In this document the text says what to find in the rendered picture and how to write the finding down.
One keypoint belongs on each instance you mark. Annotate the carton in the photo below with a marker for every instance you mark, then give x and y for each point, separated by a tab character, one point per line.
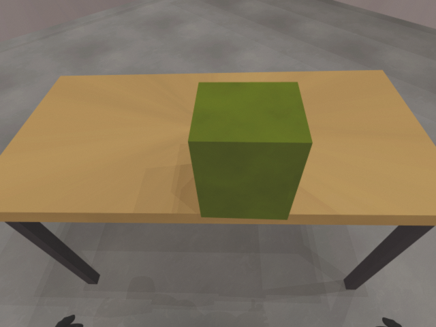
249	143

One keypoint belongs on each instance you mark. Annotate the table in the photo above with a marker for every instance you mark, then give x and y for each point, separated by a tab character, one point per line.
114	149

